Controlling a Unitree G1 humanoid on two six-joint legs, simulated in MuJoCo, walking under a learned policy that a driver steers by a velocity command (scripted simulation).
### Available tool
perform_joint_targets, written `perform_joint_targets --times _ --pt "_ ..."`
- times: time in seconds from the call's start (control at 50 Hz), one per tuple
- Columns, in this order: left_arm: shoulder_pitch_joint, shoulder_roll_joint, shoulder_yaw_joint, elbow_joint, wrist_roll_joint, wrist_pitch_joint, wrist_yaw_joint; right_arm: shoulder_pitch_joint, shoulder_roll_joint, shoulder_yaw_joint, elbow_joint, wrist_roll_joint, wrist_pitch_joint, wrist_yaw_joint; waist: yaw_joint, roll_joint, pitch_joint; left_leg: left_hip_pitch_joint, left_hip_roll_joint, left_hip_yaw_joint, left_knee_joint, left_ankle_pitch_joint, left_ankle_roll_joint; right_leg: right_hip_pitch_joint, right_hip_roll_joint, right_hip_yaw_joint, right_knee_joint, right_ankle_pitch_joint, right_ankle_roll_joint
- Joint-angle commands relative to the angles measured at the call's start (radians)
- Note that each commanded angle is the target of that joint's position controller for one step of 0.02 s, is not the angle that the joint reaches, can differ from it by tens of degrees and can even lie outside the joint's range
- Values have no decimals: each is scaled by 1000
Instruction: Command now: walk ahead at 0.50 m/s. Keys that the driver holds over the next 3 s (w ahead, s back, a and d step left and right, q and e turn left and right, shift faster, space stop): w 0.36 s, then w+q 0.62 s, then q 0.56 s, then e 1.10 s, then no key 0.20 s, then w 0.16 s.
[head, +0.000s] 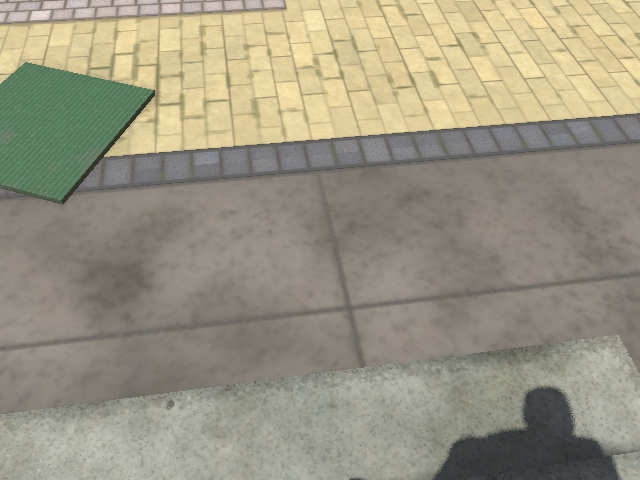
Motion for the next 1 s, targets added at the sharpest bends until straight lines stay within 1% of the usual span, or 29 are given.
perform_joint_targets --times 0.02,0.14,0.18,0.2,0.22,0.24,0.26,0.28,0.3,0.32,0.34,0.38,0.42,0.46,0.52,0.54,0.6,0.66,0.68,0.76,0.78,0.82,0.84,0.88,0.92,0.94,0.96,0.98,1.0 --pt "-97 23 -7 -76 -6 -9 -2 56 -117 -14 -33 2 -11 -4 -1 99 73 -29 264 -146 -88 365 79 -23 25 -49 -119 87 0" --pt "-216 52 -7 -142 -8 -24 -2 85 -145 -15 -18 -8 3 -17 -19 96 99 134 309 -135 -13 567 89 2 75 -69 -285 5 -52" --pt "-121 61 0 -123 -9 -34 7 57 -167 -21 -15 -9 6 -25 28 124 53 166 313 -112 98 806 66 136 120 -88 -333 -73 -85" --pt "-8 78 9 -87 -9 -42 16 45 -170 -20 -14 -9 9 -26 73 127 -12 165 298 -98 221 903 51 269 153 -100 -355 -81 -105" --pt "173 103 23 -30 1 -53 25 24 -164 -18 -21 -1 15 -25 149 95 -109 76 262 -62 424 834 28 502 141 -78 -403 -15 -136" --pt "356 188 46 1 26 -61 35 33 -130 -7 -54 9 15 -24 200 -14 -247 -140 204 -21 743 460 7 773 -84 172 -404 -40 -190" --pt "359 258 62 1 16 -50 28 165 -47 3 -56 31 19 -9 126 -212 -361 -487 2 -33 1076 -356 -29 999 -320 637 -515 -117 -331" --pt "286 203 54 -7 -21 -34 20 70 -144 -24 -54 4 24 -13 130 -36 -257 -595 53 -161 1142 -305 -11 903 -271 623 -563 -224 -305" --pt "186 151 36 -22 -21 -32 19 -14 -149 -29 -89 6 17 -10 95 -18 -102 -621 93 -159 1119 -214 -8 747 -243 472 -595 -193 -271" --pt "120 99 21 -35 -13 -38 16 -49 -129 -27 -94 8 15 -9 65 28 -20 -566 129 -159 1037 -147 -14 597 -200 355 -641 -50 -242" --pt "100 80 15 -33 -14 -49 21 -51 -117 -27 -93 -3 26 -11 34 11 6 -497 154 -164 958 -122 -25 511 -157 264 -659 63 -210" --pt "130 64 7 -12 -14 -74 23 -12 -86 -23 -82 -15 59 -9 1 -24 -6 -399 159 -163 867 -119 -45 447 -113 165 -686 140 -177" --pt "171 102 16 0 -16 -92 22 -38 -91 -27 -94 -10 84 -5 -9 -23 3 -427 154 -157 818 -75 -55 452 -104 115 -715 148 -175" --pt "190 121 16 1 -18 -90 27 -141 -106 -30 -132 -11 96 8 9 -17 36 -507 162 -159 748 8 -61 473 -93 67 -746 148 -153" --pt "243 126 18 13 -18 -79 31 -211 -102 -21 -166 -15 103 19 29 -15 21 -540 156 -132 708 130 -67 508 -81 -14 -726 235 -126" --pt "274 141 22 20 -3 -85 34 -182 -111 -27 -147 -19 106 20 32 -29 -6 -562 158 -124 785 224 -53 550 -108 -17 -682 259 -138" --pt "353 139 22 33 -1 -81 36 -219 -144 -46 -153 -24 117 24 56 -5 31 -757 168 -186 851 192 -31 668 -155 25 -640 120 -183" --pt "401 125 19 39 7 -80 44 -312 -145 -54 -183 -39 118 30 80 0 91 -884 158 -187 877 164 -26 743 -181 8 -591 182 -184" --pt "428 104 14 61 6 -93 47 -398 -148 -62 -221 -27 109 29 91 -12 132 -988 166 -218 806 192 -28 815 -172 6 -585 91 -152" --pt "470 102 15 80 13 -114 55 -472 -127 -61 -261 -30 94 37 111 -32 151 -1004 153 -172 715 265 -12 827 -184 -44 -517 165 -128" --pt "393 123 18 66 17 -126 62 -478 -130 -56 -268 -21 84 39 71 15 163 -873 162 -160 553 407 -27 690 -147 -109 -508 41 -93" --pt "361 100 6 57 3 -142 69 -502 -99 -42 -274 -23 72 61 82 41 153 -629 152 -65 392 680 -17 526 -120 -176 -467 -85 -75" --pt "346 87 1 54 -4 -142 72 -492 -79 -35 -268 -20 69 78 91 45 146 -515 143 -39 318 803 -11 463 -104 -217 -436 -130 -61" --pt "352 85 -4 61 -7 -127 79 -495 -78 -29 -258 -18 79 93 119 1 158 -478 131 -21 261 797 -6 496 -104 -225 -345 -75 -52" --pt "410 89 -8 80 2 -106 87 -438 -94 -27 -233 -42 74 70 127 16 131 -473 115 9 132 753 3 648 -108 -225 -116 122 -51" --pt "428 91 -10 103 0 -84 91 -342 -92 -27 -188 -48 69 52 97 -4 58 -356 100 28 135 742 16 669 -109 -221 51 252 -56" --pt "424 113 -6 110 10 -62 98 -191 -132 -43 -130 -47 64 35 29 -18 -27 -212 98 23 134 687 40 665 -123 -208 273 351 -60" --pt "365 136 3 105 -3 -51 95 10 -177 -64 -66 -58 58 23 -89 20 -100 69 87 37 97 718 56 510 -76 -226 577 279 -44" --pt "415 75 6 93 -22 -53 84 28 -279 -88 -35 -76 46 22 -68 300 -101 340 217 -82 217 1083 139 143 89 -235 1055 -686 -9"
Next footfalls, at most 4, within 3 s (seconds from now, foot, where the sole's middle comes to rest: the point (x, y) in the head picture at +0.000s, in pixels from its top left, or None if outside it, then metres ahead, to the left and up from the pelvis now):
0.22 right None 0.30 -0.11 -0.78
0.98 left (247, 445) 0.64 0.16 -0.93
1.48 right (316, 408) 0.73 -0.01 -0.93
1.88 left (244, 452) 0.63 0.17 -0.93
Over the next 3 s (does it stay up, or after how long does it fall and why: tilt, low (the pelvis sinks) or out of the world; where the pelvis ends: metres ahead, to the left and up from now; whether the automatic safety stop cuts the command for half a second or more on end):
stays up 0.64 0.05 -0.15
